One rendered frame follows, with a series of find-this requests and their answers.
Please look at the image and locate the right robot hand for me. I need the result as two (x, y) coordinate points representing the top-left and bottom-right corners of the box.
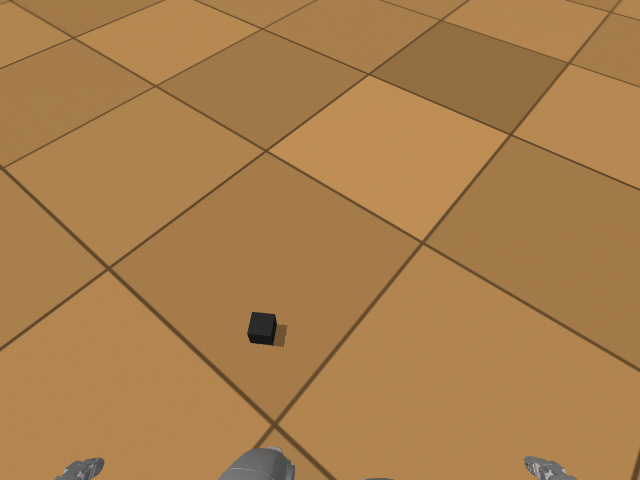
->
(524, 456), (577, 480)

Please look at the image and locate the left robot hand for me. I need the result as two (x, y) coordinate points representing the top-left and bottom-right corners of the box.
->
(53, 458), (104, 480)

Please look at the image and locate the cube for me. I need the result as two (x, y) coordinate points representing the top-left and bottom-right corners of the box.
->
(247, 312), (277, 345)

